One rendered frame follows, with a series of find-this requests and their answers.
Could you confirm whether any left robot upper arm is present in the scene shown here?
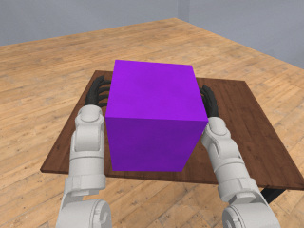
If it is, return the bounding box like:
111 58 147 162
56 199 112 228

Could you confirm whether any right robot hand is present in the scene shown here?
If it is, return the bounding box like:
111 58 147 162
199 85 219 118

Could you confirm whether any table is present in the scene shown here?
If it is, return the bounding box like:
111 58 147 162
40 70 304 204

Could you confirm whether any left robot hand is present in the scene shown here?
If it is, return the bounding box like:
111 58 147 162
84 75 111 107

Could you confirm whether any carton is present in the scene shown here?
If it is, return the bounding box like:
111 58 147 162
105 60 209 172

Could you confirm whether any right robot forearm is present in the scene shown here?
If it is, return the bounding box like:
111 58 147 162
200 117 281 228

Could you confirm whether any right robot upper arm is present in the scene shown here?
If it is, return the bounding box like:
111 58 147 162
221 202 280 228

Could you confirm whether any left robot forearm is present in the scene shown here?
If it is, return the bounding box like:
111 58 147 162
55 104 106 228

